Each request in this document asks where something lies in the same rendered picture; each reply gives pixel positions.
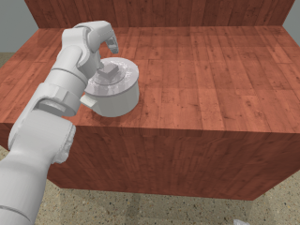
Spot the left robot hand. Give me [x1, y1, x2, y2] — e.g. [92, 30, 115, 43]
[75, 21, 119, 70]

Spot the knob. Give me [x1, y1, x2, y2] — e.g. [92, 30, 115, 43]
[97, 61, 119, 79]

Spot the lid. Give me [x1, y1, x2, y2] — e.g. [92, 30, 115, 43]
[84, 57, 140, 98]

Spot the table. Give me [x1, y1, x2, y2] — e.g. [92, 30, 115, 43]
[0, 0, 300, 201]

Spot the pot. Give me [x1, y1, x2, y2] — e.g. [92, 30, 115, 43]
[80, 66, 140, 117]

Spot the left robot forearm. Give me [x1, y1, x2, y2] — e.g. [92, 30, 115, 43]
[7, 23, 100, 150]

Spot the robot left upper arm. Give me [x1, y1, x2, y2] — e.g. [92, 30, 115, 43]
[0, 108, 76, 225]

